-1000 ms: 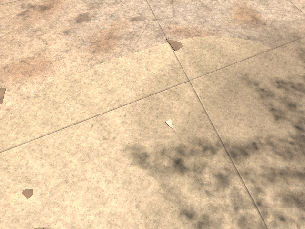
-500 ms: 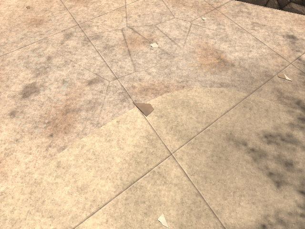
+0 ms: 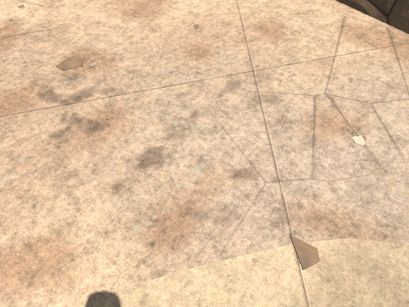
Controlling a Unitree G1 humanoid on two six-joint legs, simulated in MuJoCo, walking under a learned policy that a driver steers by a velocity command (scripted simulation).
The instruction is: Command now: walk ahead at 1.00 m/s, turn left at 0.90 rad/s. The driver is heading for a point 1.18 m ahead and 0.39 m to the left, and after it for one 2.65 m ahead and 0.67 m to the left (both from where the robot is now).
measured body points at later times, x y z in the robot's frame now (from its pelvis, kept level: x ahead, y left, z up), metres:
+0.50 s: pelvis +0.46 +0.07 +0.00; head +0.49 +0.08 +0.45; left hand +0.60 +0.38 -0.06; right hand +0.57 -0.20 -0.13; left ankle +0.34 +0.06 -0.74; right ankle +0.73 -0.02 -0.68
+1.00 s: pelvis +0.87 +0.27 -0.01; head +0.89 +0.30 +0.43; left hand +0.60 +0.38 -0.13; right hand +1.22 +0.33 -0.05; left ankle +0.94 +0.47 -0.71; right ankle +0.80 +0.05 -0.74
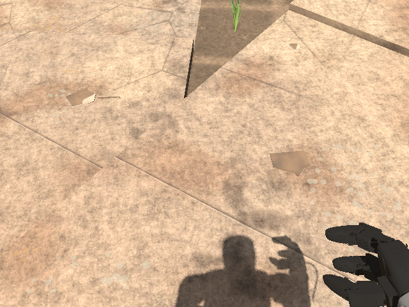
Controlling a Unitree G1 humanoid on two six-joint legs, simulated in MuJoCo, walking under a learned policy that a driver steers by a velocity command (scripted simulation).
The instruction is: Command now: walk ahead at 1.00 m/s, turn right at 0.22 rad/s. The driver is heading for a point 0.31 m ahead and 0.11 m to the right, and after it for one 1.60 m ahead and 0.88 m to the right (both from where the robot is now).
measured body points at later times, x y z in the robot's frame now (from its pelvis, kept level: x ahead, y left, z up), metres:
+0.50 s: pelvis +0.48 -0.06 -0.03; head +0.49 -0.07 +0.42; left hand +0.76 +0.11 -0.10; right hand +0.35 -0.30 -0.16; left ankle +0.23 +0.11 -0.67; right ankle +0.60 -0.12 -0.73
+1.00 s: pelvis +0.91 -0.23 +0.00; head +0.93 -0.25 +0.45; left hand +1.18 -0.06 -0.11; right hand +0.84 -0.55 -0.08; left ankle +1.06 -0.19 -0.72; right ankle +0.71 -0.16 -0.61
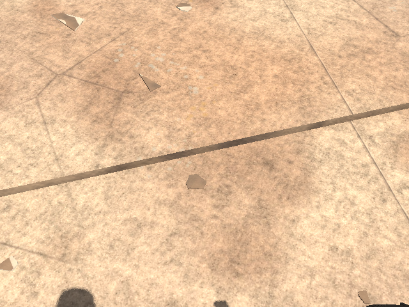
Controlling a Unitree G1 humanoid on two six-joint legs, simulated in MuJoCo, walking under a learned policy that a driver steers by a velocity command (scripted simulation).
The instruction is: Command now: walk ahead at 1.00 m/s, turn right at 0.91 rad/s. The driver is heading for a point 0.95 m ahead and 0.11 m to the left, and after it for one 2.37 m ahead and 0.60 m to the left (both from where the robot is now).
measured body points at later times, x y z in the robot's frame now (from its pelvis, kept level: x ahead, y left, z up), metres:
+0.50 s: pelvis +0.45 -0.04 +0.01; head +0.47 -0.05 +0.46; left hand +0.58 +0.22 -0.10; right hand +0.45 -0.30 -0.12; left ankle +0.36 +0.13 -0.61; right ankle +0.44 -0.11 -0.72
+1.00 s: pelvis +0.89 +0.00 +0.01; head +0.94 +0.01 +0.46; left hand +1.06 +0.29 -0.04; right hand +1.00 -0.26 -0.12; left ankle +0.88 +0.01 -0.72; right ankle +1.03 -0.16 -0.62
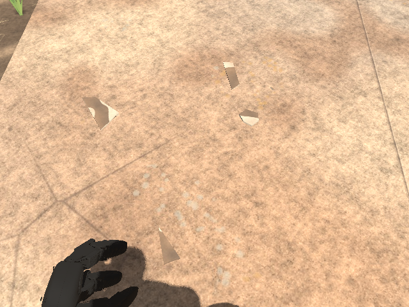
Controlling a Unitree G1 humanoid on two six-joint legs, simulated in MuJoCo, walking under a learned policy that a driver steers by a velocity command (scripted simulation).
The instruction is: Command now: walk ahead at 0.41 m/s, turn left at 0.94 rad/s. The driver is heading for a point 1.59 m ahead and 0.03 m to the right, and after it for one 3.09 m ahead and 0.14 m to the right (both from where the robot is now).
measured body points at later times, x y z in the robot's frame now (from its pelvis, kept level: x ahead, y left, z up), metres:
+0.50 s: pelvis +0.19 -0.02 +0.04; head +0.20 +0.01 +0.49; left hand +0.19 +0.27 -0.09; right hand +0.45 -0.19 -0.03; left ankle +0.19 +0.09 -0.69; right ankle +0.25 -0.17 -0.64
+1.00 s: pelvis +0.24 -0.05 +0.05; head +0.29 -0.08 +0.49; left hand +0.44 +0.21 -0.03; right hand +0.39 -0.36 -0.05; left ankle +0.29 +0.09 -0.63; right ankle +0.26 -0.15 -0.69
